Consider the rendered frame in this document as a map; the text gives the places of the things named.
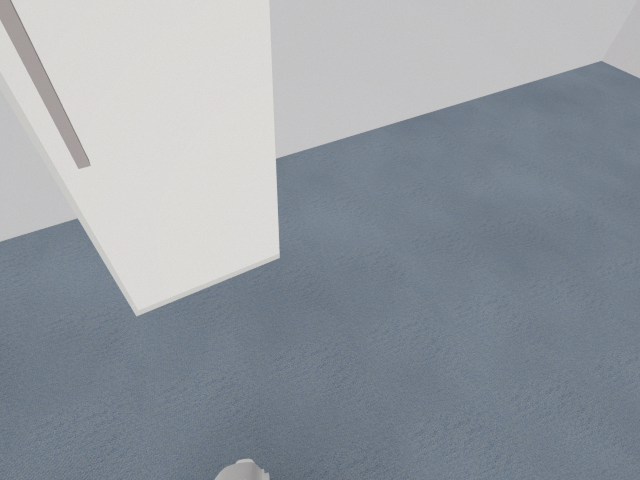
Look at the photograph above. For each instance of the fridge door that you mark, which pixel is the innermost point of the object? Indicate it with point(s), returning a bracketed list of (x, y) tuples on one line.
[(172, 101)]

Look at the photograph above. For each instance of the handle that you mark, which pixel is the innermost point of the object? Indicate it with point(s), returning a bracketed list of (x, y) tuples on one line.
[(25, 49)]

